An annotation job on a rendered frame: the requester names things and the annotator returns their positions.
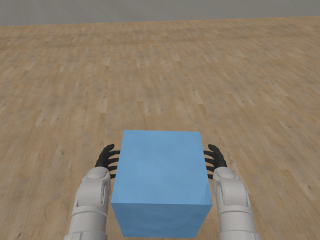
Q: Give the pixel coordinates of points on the carton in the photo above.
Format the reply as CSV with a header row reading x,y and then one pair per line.
x,y
161,187

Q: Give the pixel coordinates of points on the robot right forearm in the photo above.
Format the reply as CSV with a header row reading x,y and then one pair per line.
x,y
234,210

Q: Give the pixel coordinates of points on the robot left forearm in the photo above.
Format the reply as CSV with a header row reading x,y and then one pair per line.
x,y
90,208

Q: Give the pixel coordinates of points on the right robot hand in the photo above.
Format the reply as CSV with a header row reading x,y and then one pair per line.
x,y
217,161

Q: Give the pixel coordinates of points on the left robot hand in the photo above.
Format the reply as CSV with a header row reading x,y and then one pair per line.
x,y
104,160

